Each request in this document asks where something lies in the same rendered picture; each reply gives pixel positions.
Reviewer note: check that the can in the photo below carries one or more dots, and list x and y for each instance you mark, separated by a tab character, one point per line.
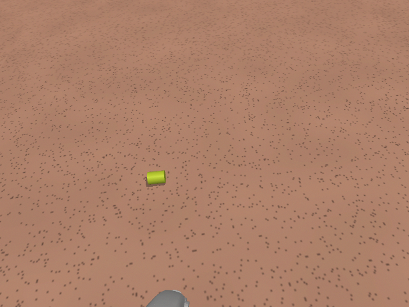
156	177

